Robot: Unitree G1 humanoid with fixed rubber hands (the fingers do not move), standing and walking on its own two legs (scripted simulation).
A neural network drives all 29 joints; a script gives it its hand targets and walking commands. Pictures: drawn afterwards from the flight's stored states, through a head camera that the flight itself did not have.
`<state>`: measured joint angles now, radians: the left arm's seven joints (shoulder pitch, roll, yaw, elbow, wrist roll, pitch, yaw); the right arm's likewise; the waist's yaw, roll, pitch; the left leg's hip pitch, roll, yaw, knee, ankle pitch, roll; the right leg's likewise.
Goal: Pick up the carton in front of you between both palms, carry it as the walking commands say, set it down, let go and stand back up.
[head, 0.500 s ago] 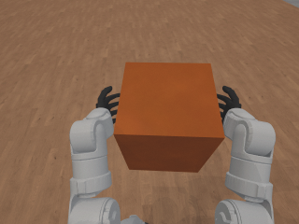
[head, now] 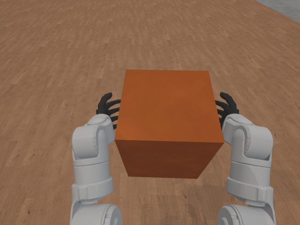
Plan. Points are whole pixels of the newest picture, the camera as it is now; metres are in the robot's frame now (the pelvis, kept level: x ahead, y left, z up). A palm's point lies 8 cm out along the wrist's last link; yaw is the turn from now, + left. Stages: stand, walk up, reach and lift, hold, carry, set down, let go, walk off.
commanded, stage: carry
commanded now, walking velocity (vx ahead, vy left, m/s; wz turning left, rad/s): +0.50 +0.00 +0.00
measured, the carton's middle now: (164, 128) +0.36 +0.00 +0.09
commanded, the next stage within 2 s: none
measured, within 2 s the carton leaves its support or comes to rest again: neither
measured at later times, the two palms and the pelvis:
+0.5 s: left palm (123, 75) +0.61 +0.14 +0.10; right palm (205, 76) +0.60 -0.16 +0.10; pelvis +0.35 +0.00 +0.01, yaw -2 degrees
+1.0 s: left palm (145, 40) +0.94 +0.08 +0.09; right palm (204, 41) +0.94 -0.22 +0.09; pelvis +0.70 -0.07 +0.00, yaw +1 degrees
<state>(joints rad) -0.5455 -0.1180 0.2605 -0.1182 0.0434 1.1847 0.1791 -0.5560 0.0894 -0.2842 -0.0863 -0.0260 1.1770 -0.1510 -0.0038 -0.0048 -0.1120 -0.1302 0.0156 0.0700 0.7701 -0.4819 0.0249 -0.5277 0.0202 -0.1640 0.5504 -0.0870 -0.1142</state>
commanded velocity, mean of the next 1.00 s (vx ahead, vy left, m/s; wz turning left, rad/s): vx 0.50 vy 0.00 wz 0.00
